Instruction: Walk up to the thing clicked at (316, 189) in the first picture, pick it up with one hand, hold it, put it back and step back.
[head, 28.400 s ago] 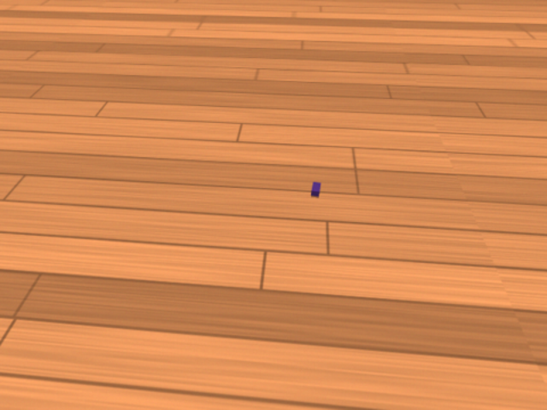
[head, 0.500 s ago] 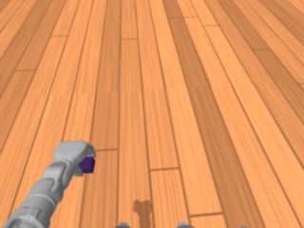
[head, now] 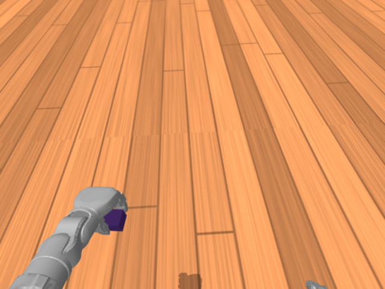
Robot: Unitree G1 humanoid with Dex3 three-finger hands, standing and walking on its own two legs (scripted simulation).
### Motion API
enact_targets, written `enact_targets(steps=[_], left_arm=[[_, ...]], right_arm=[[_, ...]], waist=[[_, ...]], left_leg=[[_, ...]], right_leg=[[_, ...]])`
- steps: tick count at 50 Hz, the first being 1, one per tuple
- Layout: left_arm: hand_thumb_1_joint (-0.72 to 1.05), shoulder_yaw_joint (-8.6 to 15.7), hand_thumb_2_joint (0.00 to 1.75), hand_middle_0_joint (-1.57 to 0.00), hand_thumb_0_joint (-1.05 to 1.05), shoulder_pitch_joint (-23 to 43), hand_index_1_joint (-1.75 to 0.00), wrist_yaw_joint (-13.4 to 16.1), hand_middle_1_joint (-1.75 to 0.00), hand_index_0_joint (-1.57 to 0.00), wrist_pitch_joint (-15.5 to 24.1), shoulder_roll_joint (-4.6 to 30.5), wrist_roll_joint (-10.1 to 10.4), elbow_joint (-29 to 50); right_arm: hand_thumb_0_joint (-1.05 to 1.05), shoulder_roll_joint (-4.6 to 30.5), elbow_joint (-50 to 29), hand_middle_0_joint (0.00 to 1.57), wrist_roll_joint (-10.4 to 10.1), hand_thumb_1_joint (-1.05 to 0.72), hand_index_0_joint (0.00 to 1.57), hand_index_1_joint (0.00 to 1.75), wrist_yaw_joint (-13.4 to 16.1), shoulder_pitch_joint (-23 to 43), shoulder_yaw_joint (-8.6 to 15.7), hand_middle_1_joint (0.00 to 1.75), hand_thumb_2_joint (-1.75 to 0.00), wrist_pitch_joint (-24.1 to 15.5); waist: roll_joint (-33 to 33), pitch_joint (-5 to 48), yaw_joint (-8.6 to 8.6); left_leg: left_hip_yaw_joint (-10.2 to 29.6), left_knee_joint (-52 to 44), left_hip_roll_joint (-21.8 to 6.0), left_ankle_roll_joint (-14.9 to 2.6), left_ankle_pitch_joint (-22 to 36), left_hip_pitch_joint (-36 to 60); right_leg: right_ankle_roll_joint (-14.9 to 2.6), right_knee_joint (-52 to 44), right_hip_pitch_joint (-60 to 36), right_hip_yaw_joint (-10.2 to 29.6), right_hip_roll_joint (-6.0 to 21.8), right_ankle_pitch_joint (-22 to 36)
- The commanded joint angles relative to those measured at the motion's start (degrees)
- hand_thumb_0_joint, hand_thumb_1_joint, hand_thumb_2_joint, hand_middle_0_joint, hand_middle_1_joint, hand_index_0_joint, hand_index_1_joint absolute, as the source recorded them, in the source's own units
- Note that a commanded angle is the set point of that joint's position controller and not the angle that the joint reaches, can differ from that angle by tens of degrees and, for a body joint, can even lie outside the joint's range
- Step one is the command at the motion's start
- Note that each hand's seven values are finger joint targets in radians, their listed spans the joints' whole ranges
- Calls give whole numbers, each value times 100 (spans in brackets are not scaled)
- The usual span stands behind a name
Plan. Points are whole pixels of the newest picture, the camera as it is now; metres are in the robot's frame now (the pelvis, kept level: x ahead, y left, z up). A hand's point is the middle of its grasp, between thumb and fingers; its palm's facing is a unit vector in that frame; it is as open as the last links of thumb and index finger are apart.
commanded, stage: hold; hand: left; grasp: from above
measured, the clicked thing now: (109, 219) +0.32 +0.22 -0.09
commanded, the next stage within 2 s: crouch in 1.60 s
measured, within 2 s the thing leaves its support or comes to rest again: neither
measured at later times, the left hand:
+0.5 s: hand (101, 229) +0.27 +0.21 -0.03, palm faces -0.46 -0.01 -0.89, open 7.0 cm
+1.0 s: hand (100, 230) +0.26 +0.20 -0.01, palm faces -0.45 -0.01 -0.89, open 7.1 cm
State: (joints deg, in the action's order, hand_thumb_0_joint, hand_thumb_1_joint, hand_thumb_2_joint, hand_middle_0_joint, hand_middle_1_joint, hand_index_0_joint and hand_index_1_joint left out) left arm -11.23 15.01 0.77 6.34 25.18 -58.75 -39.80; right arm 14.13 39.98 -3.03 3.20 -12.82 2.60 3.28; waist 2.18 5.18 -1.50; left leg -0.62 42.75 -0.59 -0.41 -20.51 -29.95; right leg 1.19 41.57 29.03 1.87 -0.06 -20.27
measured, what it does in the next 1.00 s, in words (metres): stands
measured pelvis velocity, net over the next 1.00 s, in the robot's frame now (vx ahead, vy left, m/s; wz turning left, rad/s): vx -0.03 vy -0.01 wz -0.01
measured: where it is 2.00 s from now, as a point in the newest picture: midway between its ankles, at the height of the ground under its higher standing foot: outside the picture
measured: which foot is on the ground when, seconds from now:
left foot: down 0.00-1.00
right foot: down 0.00-1.00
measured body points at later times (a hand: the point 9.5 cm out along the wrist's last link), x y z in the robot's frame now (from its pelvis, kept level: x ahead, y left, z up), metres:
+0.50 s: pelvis -0.02 -0.01 +0.01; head -0.01 -0.03 +0.46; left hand +0.29 +0.21 +0.02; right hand +0.12 -0.27 -0.11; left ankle +0.01 +0.11 -0.71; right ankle +0.01 -0.14 -0.71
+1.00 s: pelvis -0.03 -0.01 +0.02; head -0.02 -0.04 +0.47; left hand +0.28 +0.20 +0.04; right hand +0.13 -0.26 -0.10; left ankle +0.01 +0.11 -0.71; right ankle +0.01 -0.14 -0.71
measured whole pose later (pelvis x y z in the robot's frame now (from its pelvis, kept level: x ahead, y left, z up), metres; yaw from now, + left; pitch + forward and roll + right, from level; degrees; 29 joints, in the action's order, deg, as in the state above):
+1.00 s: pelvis -0.03 -0.01 +0.02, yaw +0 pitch +1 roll +0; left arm -12.0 11.6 -4.0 7.1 25.6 -56.2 -32.4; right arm 14.5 39.3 -3.6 5.1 -9.6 0.8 2.9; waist 3.3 1.2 0.0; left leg -1.2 32.8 -0.6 0.2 -14.2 -19.8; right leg 0.6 34.0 20.2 2.5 -0.1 -15.0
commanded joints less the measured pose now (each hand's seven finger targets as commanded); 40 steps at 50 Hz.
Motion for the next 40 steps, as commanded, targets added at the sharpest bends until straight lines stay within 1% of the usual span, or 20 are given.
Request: enact_targets(steps=[1,2,4,5,6,8,10,11,15,17,23,24,25,26,27,28,31,33,36,40], left_arm=[[84,585,26,-114,0,1685,-21,67,-25,-118,27,1276,79,1165],[83,505,26,-115,0,1624,-20,29,-23,-118,22,1178,68,1106],[80,561,23,-112,0,1692,-19,7,-22,-115,52,1222,101,1255],[79,643,23,-111,0,1663,-19,-1,-23,-115,67,1301,116,1289],[79,585,24,-111,0,1629,-20,-25,-24,-114,80,1237,138,1295],[81,649,27,-112,0,1633,-22,-26,-26,-116,95,1289,138,1394],[80,543,28,-112,0,1611,-22,-16,-26,-116,80,1160,91,1373],[81,644,27,-112,0,1654,-22,10,-25,-116,87,1254,105,1452],[80,636,26,-111,0,1616,-23,-32,-27,-115,60,1257,123,1479],[81,560,27,-112,0,1588,-23,-61,-27,-116,45,1198,132,1480],[82,588,23,-111,0,1517,-22,-147,-27,-116,60,1245,242,1547],[81,625,24,-111,0,1493,-23,-163,-27,-116,63,1289,200,1517],[81,628,22,-110,0,1635,-23,-167,-28,-115,82,1309,251,1589],[80,604,21,-110,0,1587,-23,-173,-28,-115,88,1294,214,1594],[80,609,20,-108,0,1610,-24,-174,-30,-114,104,1272,234,1627],[79,687,18,-107,0,1590,-24,-168,-30,-113,122,1359,243,1644],[80,631,20,-108,0,1567,-26,-157,-32,-114,133,1263,238,1646],[80,702,21,-108,0,1600,-26,-136,-32,-114,149,1341,265,1715],[82,568,20,-108,0,1631,-27,-135,-34,-115,131,1204,263,1806],[80,639,23,-107,0,1512,-29,-162,-35,-113,81,1279,289,1747]], right_arm=[[0,828,-697,20,17,-90,20,30,62,193,263,30,-90,-143],[0,799,-716,20,15,-90,20,30,68,222,237,30,-90,-135],[0,803,-751,20,13,-90,20,30,77,272,222,30,-90,-135],[0,814,-753,20,14,-90,20,30,83,289,228,30,-90,-135],[0,803,-761,20,16,-90,20,30,85,305,222,30,-90,-129],[0,811,-777,20,19,-90,20,30,96,346,223,30,-90,-118],[0,794,-755,20,21,-90,20,30,100,349,202,30,-90,-118],[0,817,-788,20,19,-90,20,30,103,381,214,30,-90,-120],[0,820,-806,20,6,-90,20,30,111,432,209,30,-90,-100],[0,812,-842,20,1,-90,20,30,121,510,188,30,-90,-102],[0,793,-913,20,-23,-90,20,30,145,662,147,30,-90,-132],[0,793,-898,20,-10,-90,20,30,154,652,142,30,-90,-137],[0,786,-911,20,-17,-90,20,30,164,685,131,30,-90,-141],[0,775,-933,20,-21,-91,20,30,169,723,120,30,-90,-153],[0,769,-922,20,-16,-91,20,30,170,720,115,30,-90,-164],[0,769,-921,20,-20,-91,20,30,178,758,112,30,-90,-178],[0,757,-919,20,-15,-91,20,30,181,773,93,30,-90,-206],[0,777,-906,20,-16,-91,20,30,189,795,106,30,-90,-227],[0,772,-905,20,-19,-91,20,30,195,856,93,30,-90,-259],[0,753,-915,20,-42,-91,20,30,203,900,89,30,-90,-285]], waist=[[67,1377,35],[14,1308,14],[-12,1335,17],[23,1390,70],[-44,1437,26],[25,1449,63],[-44,1358,44],[-7,1330,54],[-43,1315,60],[-91,1167,75],[-132,1045,101],[-121,1039,114],[-118,1034,75],[-125,963,133],[-133,982,85],[-119,943,122],[-66,969,128],[3,927,131],[26,885,121],[-164,852,195]], left_leg=[[26,-603,108,-1,1820,1126],[16,-619,122,-16,1776,1140],[16,-658,137,-26,1660,1164],[-8,-667,147,-28,1718,1216],[-3,-656,136,-36,1824,1268],[2,-677,124,-23,1910,1341],[21,-708,121,-22,1862,1333],[10,-724,134,-22,1766,1304],[-32,-832,134,-33,1659,1391],[-45,-884,147,-45,1497,1343],[-53,-1030,160,-62,1118,1338],[-59,-1046,166,-69,1104,1357],[-64,-1073,171,-71,1032,1360],[-69,-1111,177,-61,993,1364],[-77,-1098,184,-76,894,1379],[-70,-1131,182,-69,874,1363],[-57,-1196,172,-52,855,1414],[-64,-1253,160,-39,761,1472],[-24,-1353,127,-12,678,1534],[-73,-1357,166,-38,754,1530]], right_leg=[[-189,-605,-605,-130,-242,1525],[-180,-644,-593,-106,-228,1536],[-166,-701,-663,-84,-216,1462],[-164,-710,-718,-77,-205,1520],[-154,-691,-741,-77,-211,1625],[-158,-694,-746,-95,-226,1660],[-165,-713,-708,-93,-229,1616],[-161,-763,-713,-83,-217,1538],[-161,-821,-772,-87,-215,1431],[-160,-910,-730,-73,-209,1296],[-144,-1069,-817,-57,-191,910],[-144,-1102,-813,-40,-188,905],[-140,-1132,-809,-38,-185,840],[-149,-1169,-813,-44,-188,767],[-138,-1200,-805,-14,-175,691],[-140,-1214,-808,-25,-179,657],[-161,-1218,-853,-27,-190,623],[-167,-1260,-855,-31,-197,526],[-184,-1285,-781,-49,-213,450],[-156,-1403,-936,-32,-193,463]])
